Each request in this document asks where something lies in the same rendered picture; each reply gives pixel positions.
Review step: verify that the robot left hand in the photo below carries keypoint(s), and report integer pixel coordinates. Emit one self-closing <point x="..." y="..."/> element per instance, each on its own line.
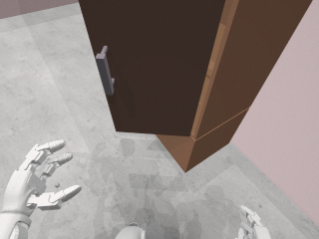
<point x="19" y="195"/>

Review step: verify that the robot left thigh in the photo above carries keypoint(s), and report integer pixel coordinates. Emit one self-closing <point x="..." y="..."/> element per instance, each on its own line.
<point x="132" y="232"/>

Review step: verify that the robot right hand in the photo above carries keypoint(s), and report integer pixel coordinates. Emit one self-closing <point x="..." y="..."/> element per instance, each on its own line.
<point x="258" y="231"/>

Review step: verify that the handle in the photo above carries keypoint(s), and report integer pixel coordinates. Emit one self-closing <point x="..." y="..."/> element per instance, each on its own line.
<point x="104" y="71"/>

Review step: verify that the left robot forearm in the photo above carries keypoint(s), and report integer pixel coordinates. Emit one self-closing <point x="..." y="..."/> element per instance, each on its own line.
<point x="14" y="225"/>

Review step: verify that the cupboard door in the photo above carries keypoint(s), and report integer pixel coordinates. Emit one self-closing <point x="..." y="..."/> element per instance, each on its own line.
<point x="158" y="54"/>

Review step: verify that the left robot shin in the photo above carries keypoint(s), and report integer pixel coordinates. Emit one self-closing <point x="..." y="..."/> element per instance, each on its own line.
<point x="134" y="224"/>

